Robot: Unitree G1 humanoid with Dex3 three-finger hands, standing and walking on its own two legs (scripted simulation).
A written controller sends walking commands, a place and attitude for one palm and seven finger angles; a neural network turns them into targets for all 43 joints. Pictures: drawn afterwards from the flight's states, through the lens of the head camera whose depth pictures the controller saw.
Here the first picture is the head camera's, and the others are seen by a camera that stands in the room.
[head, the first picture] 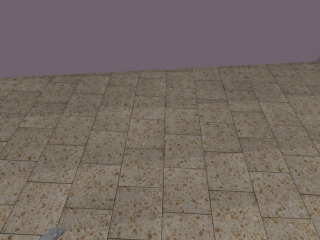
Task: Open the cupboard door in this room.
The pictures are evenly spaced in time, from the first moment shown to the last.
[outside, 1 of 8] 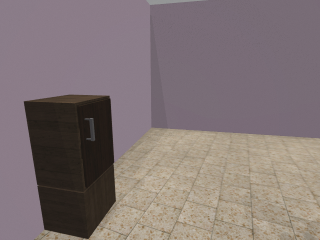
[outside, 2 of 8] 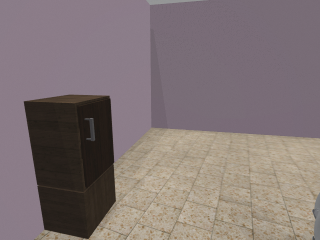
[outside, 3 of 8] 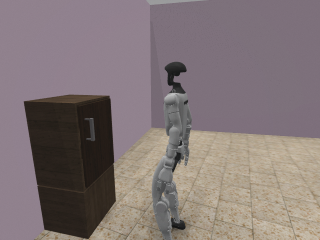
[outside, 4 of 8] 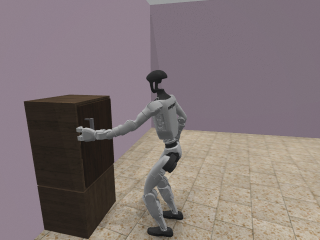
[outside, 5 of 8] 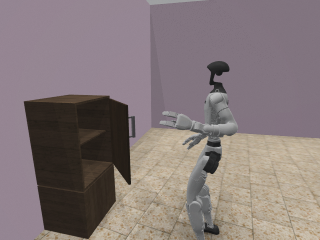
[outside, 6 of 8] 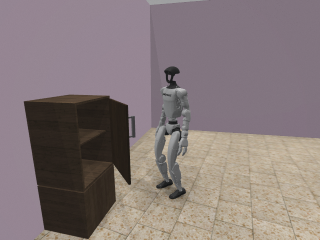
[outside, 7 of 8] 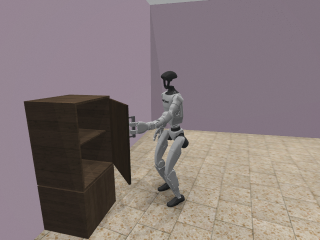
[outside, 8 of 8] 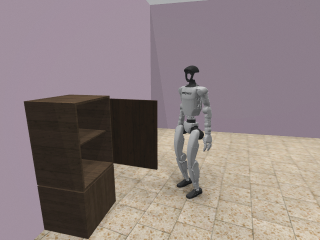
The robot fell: no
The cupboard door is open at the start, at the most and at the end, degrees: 0 86 86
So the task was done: yes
